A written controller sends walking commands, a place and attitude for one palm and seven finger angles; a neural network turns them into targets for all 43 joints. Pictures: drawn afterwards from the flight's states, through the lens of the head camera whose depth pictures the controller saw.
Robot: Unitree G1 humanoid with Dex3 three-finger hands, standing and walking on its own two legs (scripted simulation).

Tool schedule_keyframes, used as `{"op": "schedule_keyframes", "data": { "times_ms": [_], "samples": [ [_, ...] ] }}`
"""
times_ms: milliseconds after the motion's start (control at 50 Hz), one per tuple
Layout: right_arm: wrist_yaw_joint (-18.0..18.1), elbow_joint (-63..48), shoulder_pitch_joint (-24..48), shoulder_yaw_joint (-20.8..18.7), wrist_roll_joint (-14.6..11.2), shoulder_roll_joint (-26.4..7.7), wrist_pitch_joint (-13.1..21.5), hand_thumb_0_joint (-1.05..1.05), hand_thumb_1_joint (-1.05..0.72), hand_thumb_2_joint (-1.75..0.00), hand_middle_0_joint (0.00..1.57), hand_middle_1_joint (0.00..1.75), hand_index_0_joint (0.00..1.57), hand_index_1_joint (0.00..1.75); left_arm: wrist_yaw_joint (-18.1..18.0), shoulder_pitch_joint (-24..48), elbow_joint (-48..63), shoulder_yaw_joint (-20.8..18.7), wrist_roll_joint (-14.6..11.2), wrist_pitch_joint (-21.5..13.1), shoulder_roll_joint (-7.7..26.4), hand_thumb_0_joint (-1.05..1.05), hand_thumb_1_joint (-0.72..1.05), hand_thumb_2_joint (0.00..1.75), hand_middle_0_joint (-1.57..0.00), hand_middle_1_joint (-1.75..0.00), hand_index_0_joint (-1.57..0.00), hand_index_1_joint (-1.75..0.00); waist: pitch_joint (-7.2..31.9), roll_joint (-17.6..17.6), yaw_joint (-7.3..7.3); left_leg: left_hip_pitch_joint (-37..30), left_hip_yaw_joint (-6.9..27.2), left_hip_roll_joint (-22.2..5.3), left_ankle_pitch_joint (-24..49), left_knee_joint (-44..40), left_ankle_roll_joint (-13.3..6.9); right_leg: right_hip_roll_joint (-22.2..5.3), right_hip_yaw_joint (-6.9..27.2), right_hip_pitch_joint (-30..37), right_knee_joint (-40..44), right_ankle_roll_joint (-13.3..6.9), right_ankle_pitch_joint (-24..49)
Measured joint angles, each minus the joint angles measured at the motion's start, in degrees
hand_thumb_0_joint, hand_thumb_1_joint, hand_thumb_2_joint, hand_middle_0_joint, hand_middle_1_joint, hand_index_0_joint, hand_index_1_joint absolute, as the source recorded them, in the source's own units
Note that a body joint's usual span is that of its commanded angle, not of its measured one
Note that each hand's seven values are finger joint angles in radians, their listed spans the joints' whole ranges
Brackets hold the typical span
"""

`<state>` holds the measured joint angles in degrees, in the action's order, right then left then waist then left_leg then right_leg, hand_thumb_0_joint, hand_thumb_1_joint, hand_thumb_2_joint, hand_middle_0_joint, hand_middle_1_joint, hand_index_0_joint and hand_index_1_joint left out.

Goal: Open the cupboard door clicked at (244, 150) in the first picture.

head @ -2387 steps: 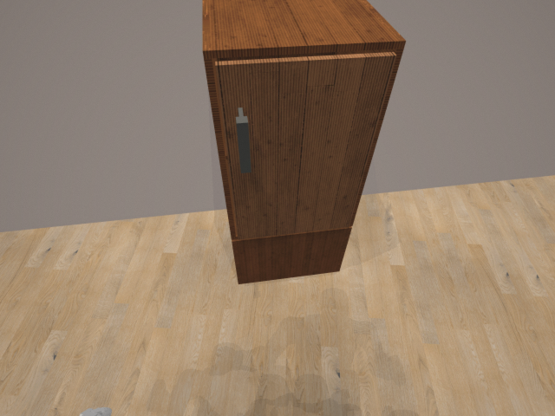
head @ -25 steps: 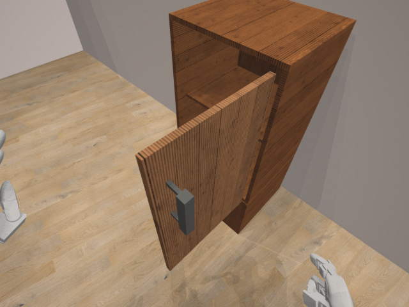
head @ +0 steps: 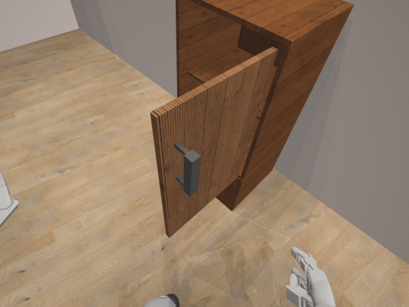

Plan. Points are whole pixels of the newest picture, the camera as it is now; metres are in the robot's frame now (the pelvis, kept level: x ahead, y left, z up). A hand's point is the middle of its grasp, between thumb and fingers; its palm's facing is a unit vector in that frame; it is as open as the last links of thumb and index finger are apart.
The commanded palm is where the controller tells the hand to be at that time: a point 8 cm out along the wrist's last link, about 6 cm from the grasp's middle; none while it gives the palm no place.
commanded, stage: step back with the hand held close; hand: left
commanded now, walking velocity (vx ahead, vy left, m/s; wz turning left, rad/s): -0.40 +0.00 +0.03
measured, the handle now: (185, 169) +0.41 +0.08 +0.00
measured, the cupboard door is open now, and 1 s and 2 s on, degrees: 89 89 89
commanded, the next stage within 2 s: stop stepping back and stand still in 0.02 s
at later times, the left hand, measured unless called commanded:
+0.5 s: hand (7, 281) +0.12 +0.24 +0.17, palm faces +0.35 -0.83 -0.43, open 7.4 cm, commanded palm +0.06 +0.28 +0.18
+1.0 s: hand out of the picture +0.08 +0.25 +0.17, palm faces +0.37 -0.82 -0.44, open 7.4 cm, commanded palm +0.03 +0.30 +0.18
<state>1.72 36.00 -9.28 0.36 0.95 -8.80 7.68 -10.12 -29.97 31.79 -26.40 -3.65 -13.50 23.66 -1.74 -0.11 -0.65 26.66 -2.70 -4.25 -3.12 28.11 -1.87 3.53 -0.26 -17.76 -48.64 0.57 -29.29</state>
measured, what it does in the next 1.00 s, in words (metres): walks backwards: right foot, then left foot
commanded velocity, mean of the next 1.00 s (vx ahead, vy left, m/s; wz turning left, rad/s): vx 0.07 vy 0.00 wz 0.01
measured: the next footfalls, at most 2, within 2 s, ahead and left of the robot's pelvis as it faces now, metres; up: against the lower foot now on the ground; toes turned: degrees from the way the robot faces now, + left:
right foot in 0.10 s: -0.10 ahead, -0.07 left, +0.00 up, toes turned -6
left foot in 0.30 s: +0.04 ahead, +0.08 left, +0.00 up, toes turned -2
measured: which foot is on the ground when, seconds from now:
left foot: down 0.00-0.12, up 0.14-0.28, down 0.30-0.90, up 0.92-1.00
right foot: up 0.00-0.08, down 0.10-1.00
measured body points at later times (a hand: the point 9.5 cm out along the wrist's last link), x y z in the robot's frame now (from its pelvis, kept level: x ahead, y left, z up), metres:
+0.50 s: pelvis -0.09 -0.01 +0.01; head -0.10 +0.01 +0.46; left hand +0.10 +0.28 +0.19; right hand +0.04 -0.28 -0.06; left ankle +0.00 +0.08 -0.73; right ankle -0.12 -0.12 -0.73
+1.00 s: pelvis -0.13 +0.00 +0.01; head -0.14 +0.01 +0.45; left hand +0.05 +0.29 +0.19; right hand +0.02 -0.22 -0.09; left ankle -0.05 +0.10 -0.70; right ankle -0.14 -0.06 -0.73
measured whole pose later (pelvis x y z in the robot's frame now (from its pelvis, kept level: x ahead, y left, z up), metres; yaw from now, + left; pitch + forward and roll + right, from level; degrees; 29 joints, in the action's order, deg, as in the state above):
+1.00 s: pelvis -0.13 +0.00 +0.01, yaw -3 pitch -2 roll -1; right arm 2.8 37.6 -13.0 1.8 0.5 -9.0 3.5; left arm -8.4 -32.7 29.4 -21.6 -2.4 -8.9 23.2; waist 0.5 0.0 -0.9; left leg 27.2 -0.7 0.2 -15.9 46.4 1.0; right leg 4.4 -4.2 -9.2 -26.0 -5.1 -15.0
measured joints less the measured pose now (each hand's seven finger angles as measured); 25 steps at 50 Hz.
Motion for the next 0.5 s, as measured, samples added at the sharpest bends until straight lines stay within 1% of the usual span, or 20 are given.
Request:
{"op": "schedule_keyframes", "data": {
  "times_ms": [40,80,100,120,140,160,180,200,220,260,280,300,320,360,380,460,500],
  "samples": [
    [-0.27,-0.1,0.41,0.52,0.31,0.27,0.43,0.01,-0.91,-0.9,0.2,0.3,0.2,0.3,0.63,-0.39,0.97,0.95,-0.41,0.02,0.26,0.02,0.89,0.9,-0.2,-0.3,-0.21,-0.3,0.32,0.15,-0.02,0.67,-0.41,-0.48,2.22,-2.34,0.51,-0.15,-0.78,4.24,8.56,-0.5,0.57],
    [-0.5,-0.6,0.99,0.89,0.6,0.47,0.27,0.01,-0.91,-0.9,0.2,0.3,0.2,0.3,1.4,-1.01,1.78,0.88,-0.69,-0.29,1.53,0.02,0.89,0.9,-0.2,-0.3,-0.21,-0.3,0.38,0.8,-0.01,2.02,-1.11,-0.53,4.07,-3.43,1.1,-0.68,-1.53,8.64,18.99,-1.18,4.85],
    [-0.59,-0.74,1.57,0.87,0.66,0.25,-0.11,0.01,-0.91,-0.9,0.2,0.3,0.2,0.3,1.92,-1.12,1.85,0.87,-0.71,-0.67,1.88,0.02,0.89,0.9,-0.2,-0.3,-0.21,-0.3,-0.17,0.28,-0.01,2.79,-1.11,-1.07,4.61,-3.14,1.4,-0.32,-1.87,9.61,22.22,-1.8,7.45],
    [-0.56,-0.44,2.13,0.72,0.62,-0.16,-0.82,0.01,-0.91,-0.9,0.2,0.3,0.2,0.3,2.44,-1.11,1.67,1.28,-0.66,-0.93,1.86,0.02,0.89,0.9,-0.2,-0.3,-0.21,-0.3,-1.14,-0.97,0.21,3.21,-0.39,-1.84,2.7,-2.13,1.81,0.65,-2.28,9.83,22.97,-2.25,8.94],
    [-0.51,-0.01,2.17,0.56,0.24,-0.35,-1.58,0.01,-0.91,-0.9,0.2,0.3,0.2,0.3,2.8,-1.45,1.68,1.69,-0.69,-1.05,2.17,0.02,0.89,0.9,-0.2,-0.3,-0.21,-0.3,-1.55,-1.17,0.29,3.97,0.46,-1.55,-2.28,0.18,2.48,0.85,-2.27,9.65,22.9,-2.48,9.6],
    [-0.45,0.35,1.81,0.48,-0.19,-0.44,-2.35,0.01,-0.91,-0.9,0.2,0.3,0.2,0.3,2.97,-2.24,1.82,1.87,-0.56,-1.15,2.58,0.02,0.89,0.9,-0.21,-0.3,-0.21,-0.3,-1.48,-0.49,0.06,4.76,1.08,-0.56,-7.33,4.55,2.81,0.42,-1.75,9.22,22.46,-2.57,9.8],
    [-0.36,0.58,1.21,0.52,-0.51,-0.56,-3.11,0.01,-0.91,-0.9,0.2,0.3,0.2,0.3,2.98,-3.53,1.91,1.7,-0.35,-1.14,2.91,0.02,0.89,0.9,-0.21,-0.3,-0.21,-0.3,-0.98,0.55,-0.26,5.08,1.31,0.66,-10.86,8.97,2.9,-0.25,-0.83,8.67,21.94,-2.58,9.83],
    [-0.14,0.5,0.45,0.65,-0.82,-0.78,-3.91,0.01,-0.91,-0.9,0.2,0.3,0.2,0.3,2.77,-4.98,1.93,1.42,-0.17,-0.81,3.05,0.02,0.89,0.9,-0.21,-0.3,-0.21,-0.3,-0.37,1.5,-0.35,4.49,1.28,1.8,-12.69,11.61,2.87,-0.89,0.11,8.33,21.58,-2.53,9.84],
    [0.23,0.22,-0.38,0.75,-1.1,-1.14,-4.53,0.01,-0.91,-0.9,0.2,0.3,0.2,0.3,2.45,-6.28,1.7,1.16,0.03,-0.33,2.99,0.02,0.89,0.9,-0.21,-0.3,-0.22,-0.3,0.24,2.1,-0.21,3.03,1.03,2.69,-12.98,12.07,2.74,-1.38,0.86,8.23,21.38,-2.44,9.88],
    [1.13,-0.51,-2.07,0.59,-1.56,-2.31,-4.95,0.01,-0.91,-0.9,0.2,0.3,0.2,0.3,1.66,-7.45,0.58,1.1,0.22,0.98,2.61,0.02,0.89,0.89,-0.21,-0.3,-0.22,-0.3,1.31,2.11,0.42,-1.68,0.48,3.75,-10.1,8.39,2.18,-1.71,1.55,8.31,20.88,-2.11,9.82],
    [1.56,-0.81,-2.85,0.29,-1.82,-3.12,-4.83,0.01,-0.91,-0.9,0.2,0.3,0.2,0.3,1.3,-7.24,-0.07,1.28,0.17,1.71,2.43,0.02,0.89,0.89,-0.21,-0.3,-0.22,-0.3,1.72,1.54,0.77,-4.51,0.33,3.74,-6.47,5.47,1.72,-1.44,1.45,8.36,20.35,-1.92,9.59],
    [1.97,-1.0,-3.49,-0.18,-2.07,-3.93,-4.61,0.01,-0.91,-0.9,0.2,0.3,0.2,0.3,1.01,-6.4,-0.77,1.57,0.11,2.31,2.32,0.02,0.89,0.89,-0.21,-0.3,-0.22,-0.3,1.96,0.78,1.22,-6.88,0.58,3.5,-5.39,2.63,1.17,-0.99,1.01,8.32,19.64,-1.75,9.24],
    [2.32,-0.64,-3.62,-0.76,-2.37,-4.21,-4.48,0.01,-0.91,-0.9,0.2,0.3,0.2,0.3,0.82,-4.78,-1.9,1.88,0.1,2.67,2.27,0.02,0.89,0.89,-0.21,-0.3,-0.22,-0.3,1.66,1.09,1.62,-7.91,0.76,3.94,-7.16,1.3,0.74,-1.33,0.72,8.37,18.97,-1.57,8.97],
    [2.61,-0.34,-3.49,-1.23,-2.62,-4.64,-4.51,0.01,-0.91,-0.9,0.2,0.3,0.2,0.3,0.5,-2.25,-3.95,2.26,0.29,3.24,1.61,0.02,0.89,0.89,-0.21,-0.3,-0.22,-0.3,0.99,1.96,1.75,-8.54,0.54,4.46,-7.1,0.58,0.29,-1.88,0.83,8.7,19.06,-1.66,9.62],
    [2.66,-0.58,-3.51,-1.3,-2.56,-4.88,-4.38,0.01,-0.91,-0.9,0.2,0.3,0.2,0.3,0.44,-1.75,-4.36,2.38,0.32,3.59,1.18,0.02,0.89,0.9,-0.21,-0.3,-0.22,-0.3,0.93,1.96,2.05,-8.48,0.58,4.39,-6.49,0.43,0.22,-1.82,0.78,8.76,19.42,-1.57,10.19],
    [2.7,-1.6,-4.25,-1.4,-2.08,-4.7,-3.34,0.01,-0.91,-0.9,0.2,0.3,0.2,0.3,0.62,-2.98,-3.52,2.78,0.73,3.42,0.27,0.02,0.89,0.9,-0.21,-0.3,-0.21,-0.3,1.67,1.53,3.41,-7.52,1.62,3.9,-5.34,-0.02,0.31,-1.18,-0.17,8.72,21.39,-1.45,11.89],
    [2.66,-1.88,-4.96,-1.52,-1.68,-4.15,-3.22,0.01,-0.91,-0.9,0.2,0.3,0.2,0.3,0.78,-3.98,-2.74,3.04,1.13,3.01,-0.04,0.02,0.89,0.9,-0.21,-0.3,-0.21,-0.3,2.24,1.25,3.59,-6.75,2.43,3.86,-6.81,0.01,0.48,-0.94,-0.84,8.54,22.24,-1.78,10.82]
  ]
}}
